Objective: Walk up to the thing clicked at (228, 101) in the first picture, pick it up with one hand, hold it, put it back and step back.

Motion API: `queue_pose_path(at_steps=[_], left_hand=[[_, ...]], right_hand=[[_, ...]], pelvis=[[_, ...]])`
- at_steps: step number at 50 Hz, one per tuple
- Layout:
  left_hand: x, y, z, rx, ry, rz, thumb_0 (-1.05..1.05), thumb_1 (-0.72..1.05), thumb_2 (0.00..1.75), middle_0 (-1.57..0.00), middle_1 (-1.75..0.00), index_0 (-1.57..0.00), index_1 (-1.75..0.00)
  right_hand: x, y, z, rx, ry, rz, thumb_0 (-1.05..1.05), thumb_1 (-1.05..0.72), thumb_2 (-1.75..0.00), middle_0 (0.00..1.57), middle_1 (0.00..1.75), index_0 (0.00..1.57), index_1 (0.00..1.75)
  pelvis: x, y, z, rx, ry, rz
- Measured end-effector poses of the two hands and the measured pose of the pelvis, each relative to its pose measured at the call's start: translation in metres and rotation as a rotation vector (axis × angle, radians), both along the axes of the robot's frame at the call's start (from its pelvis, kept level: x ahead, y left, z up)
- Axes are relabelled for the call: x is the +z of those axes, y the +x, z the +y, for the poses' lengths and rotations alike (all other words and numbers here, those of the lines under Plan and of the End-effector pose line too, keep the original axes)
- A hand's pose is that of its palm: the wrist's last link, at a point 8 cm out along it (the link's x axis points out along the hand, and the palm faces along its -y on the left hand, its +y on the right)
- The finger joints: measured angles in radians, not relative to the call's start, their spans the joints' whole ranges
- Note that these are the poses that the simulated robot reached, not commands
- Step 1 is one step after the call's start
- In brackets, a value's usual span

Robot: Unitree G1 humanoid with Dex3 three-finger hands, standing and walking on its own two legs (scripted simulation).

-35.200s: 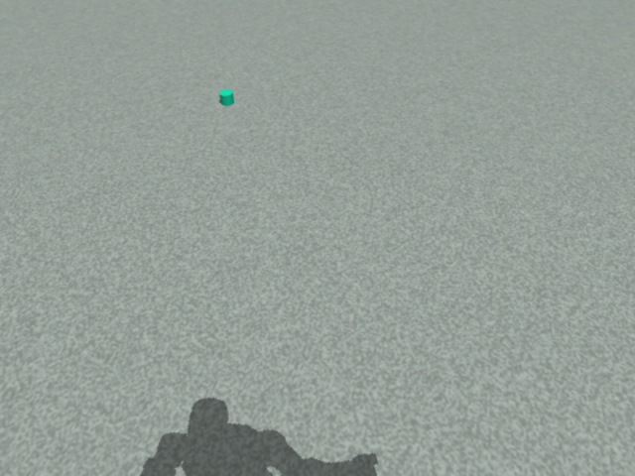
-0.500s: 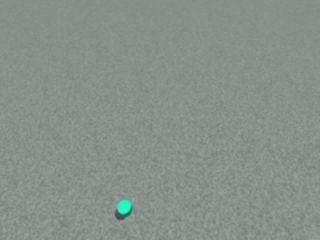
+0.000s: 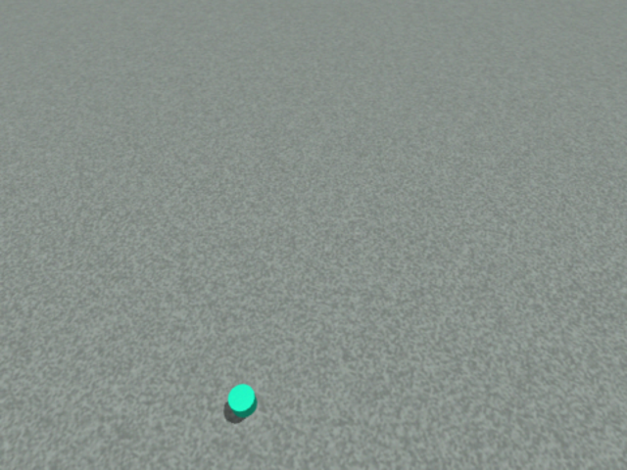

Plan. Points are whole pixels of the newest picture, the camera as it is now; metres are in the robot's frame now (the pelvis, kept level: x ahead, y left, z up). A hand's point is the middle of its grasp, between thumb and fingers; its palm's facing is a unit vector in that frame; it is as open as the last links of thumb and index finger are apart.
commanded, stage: step back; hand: left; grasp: from above
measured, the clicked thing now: (242, 400) +0.44 +0.22 -0.75
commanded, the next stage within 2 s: none
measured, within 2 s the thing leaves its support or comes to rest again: neither
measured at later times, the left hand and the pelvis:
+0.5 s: hand out of the picture +0.05 +0.31 -0.18, palm faces -0.09 -0.93 -0.37, open 7.4 cm; pelvis -0.08 +0.05 -0.01, yaw -4 degrees
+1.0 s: hand out of the picture -0.06 +0.29 -0.15, palm faces -0.05 -0.91 -0.40, open 7.4 cm; pelvis -0.21 +0.03 -0.02, yaw -2 degrees
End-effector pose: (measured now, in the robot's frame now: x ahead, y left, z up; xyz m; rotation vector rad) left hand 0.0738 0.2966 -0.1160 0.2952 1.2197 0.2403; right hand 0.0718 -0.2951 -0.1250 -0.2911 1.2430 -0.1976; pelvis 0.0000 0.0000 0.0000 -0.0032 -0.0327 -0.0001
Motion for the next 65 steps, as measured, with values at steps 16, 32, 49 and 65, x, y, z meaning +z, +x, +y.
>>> queue_pose_path(at_steps=[16, 32, 49, 65], left_hand=[[-0.025, 0.008, 0.061, -0.07, 0.04, -0.073, 0.01, 0.91, 0.9, -0.2, -0.3, -0.2, -0.3], [-0.022, -0.061, 0.048, -0.167, 0.039, -0.009, 0.01, 0.91, 0.9, -0.2, -0.3, -0.2, -0.3], [0.004, -0.136, 0.032, -0.143, 0.062, -0.151, 0.01, 0.9, 0.9, -0.2, -0.3, -0.21, -0.3], [-0.011, -0.252, 0.039, -0.115, 0.044, -0.062, 0.01, 0.91, 0.9, -0.2, -0.3, -0.2, -0.3]], right_hand=[[0.005, -0.069, 0.02, -0.012, -0.112, 0.062, 0.0, -0.9, -0.9, 0.21, 0.3, 0.2, 0.3], [-0.001, -0.119, 0.026, -0.059, -0.077, -0.079, 0.0, -0.9, -0.9, 0.21, 0.3, 0.2, 0.3], [-0.007, -0.214, 0.005, -0.018, -0.081, -0.004, 0.0, -0.9, -0.9, 0.21, 0.3, 0.2, 0.3], [0.013, -0.278, 0.006, 0.015, -0.106, -0.119, 0.0, -0.9, -0.9, 0.21, 0.3, 0.2, 0.3]], pelvis=[[-0.022, -0.052, 0.047, -0.008, -0.003, 0.008], [-0.024, -0.115, 0.043, -0.112, -0.003, 0.005], [-0.021, -0.2, 0.033, -0.044, 0.014, 0.012], [-0.02, -0.295, 0.026, -0.077, -0.014, 0.005]])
